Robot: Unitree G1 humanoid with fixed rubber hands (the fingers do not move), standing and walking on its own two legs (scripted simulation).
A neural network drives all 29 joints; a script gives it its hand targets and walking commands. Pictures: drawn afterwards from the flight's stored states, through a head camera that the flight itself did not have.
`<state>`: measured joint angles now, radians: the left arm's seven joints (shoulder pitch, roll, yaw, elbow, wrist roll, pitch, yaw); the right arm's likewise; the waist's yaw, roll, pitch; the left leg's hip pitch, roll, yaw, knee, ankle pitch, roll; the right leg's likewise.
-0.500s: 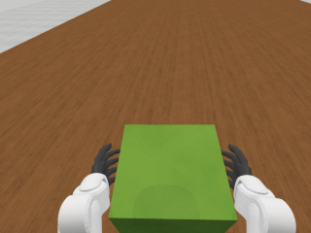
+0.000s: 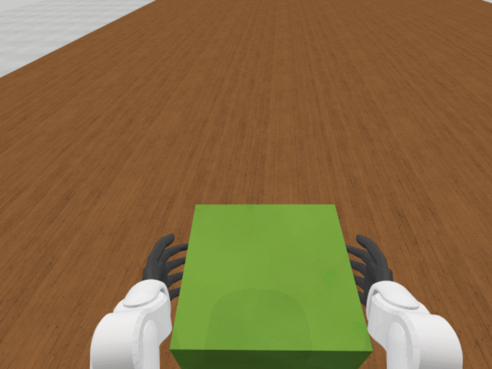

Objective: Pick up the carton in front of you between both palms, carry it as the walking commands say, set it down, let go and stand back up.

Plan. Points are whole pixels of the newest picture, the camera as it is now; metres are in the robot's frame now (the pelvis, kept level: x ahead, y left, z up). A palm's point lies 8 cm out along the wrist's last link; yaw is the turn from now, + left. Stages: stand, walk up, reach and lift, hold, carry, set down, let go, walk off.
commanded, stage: carry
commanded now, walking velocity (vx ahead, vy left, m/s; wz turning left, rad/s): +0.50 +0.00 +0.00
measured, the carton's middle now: (264, 305) +0.25 +0.00 +0.03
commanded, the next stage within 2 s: none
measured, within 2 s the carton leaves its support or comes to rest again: neither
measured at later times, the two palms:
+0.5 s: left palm (190, 152) +0.56 +0.16 +0.11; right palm (326, 151) +0.56 -0.14 +0.11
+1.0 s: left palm (202, 109) +0.76 +0.16 +0.11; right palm (312, 110) +0.76 -0.14 +0.11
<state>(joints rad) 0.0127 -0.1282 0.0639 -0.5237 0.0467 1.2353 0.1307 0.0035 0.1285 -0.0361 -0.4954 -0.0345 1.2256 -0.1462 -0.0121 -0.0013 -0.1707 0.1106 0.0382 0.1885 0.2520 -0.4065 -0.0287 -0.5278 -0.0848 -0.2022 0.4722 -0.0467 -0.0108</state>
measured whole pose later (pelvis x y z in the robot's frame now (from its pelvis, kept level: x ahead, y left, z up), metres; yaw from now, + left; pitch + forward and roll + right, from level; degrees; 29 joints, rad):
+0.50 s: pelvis +0.33 +0.01 +0.00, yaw +0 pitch +3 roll +0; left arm 0.03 -0.13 0.03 -0.57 0.04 1.19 0.13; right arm 0.04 0.13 -0.04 -0.59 -0.05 1.20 -0.14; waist 0.02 0.00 -0.13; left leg -0.51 0.07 0.20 0.46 0.03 0.00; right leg 0.07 -0.06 -0.21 0.33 -0.42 0.04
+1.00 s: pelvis +0.52 +0.01 +0.01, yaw +0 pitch +3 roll +0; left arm -0.03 -0.13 0.07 -0.47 0.05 1.23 0.13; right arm -0.03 0.13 -0.06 -0.47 -0.05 1.23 -0.13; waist 0.00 0.02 -0.16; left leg -0.23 0.07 0.20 0.50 -0.32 0.01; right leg -0.28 -0.07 -0.16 0.50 -0.27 0.01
